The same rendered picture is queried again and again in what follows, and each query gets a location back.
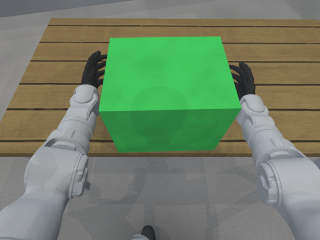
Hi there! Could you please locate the left robot hand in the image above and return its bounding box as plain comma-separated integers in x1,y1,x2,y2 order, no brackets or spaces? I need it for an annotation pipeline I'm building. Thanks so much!
81,51,108,90

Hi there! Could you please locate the right robot upper arm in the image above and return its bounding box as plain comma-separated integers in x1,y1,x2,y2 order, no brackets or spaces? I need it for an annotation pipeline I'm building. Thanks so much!
256,157,320,240

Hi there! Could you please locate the left robot upper arm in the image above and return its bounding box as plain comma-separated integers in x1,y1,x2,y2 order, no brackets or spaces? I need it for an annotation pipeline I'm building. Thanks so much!
0,146,89,240

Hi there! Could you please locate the right robot hand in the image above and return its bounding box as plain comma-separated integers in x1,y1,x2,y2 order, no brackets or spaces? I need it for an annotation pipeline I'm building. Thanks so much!
229,61,256,101

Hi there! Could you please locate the robot left foot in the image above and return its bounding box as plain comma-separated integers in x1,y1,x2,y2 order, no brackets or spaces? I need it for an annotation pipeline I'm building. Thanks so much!
141,225,156,240

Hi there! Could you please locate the table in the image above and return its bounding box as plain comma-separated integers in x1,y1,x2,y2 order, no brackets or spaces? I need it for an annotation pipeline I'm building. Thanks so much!
0,18,320,191

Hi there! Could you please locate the robot left forearm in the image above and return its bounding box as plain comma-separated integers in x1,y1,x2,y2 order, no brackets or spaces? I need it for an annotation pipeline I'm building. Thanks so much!
24,84,100,190

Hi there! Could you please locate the robot right forearm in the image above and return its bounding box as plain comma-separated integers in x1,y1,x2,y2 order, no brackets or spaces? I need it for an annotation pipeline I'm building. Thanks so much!
236,94,320,172

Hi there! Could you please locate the carton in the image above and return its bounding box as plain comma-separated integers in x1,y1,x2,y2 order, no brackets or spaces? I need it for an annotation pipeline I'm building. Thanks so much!
98,36,242,153

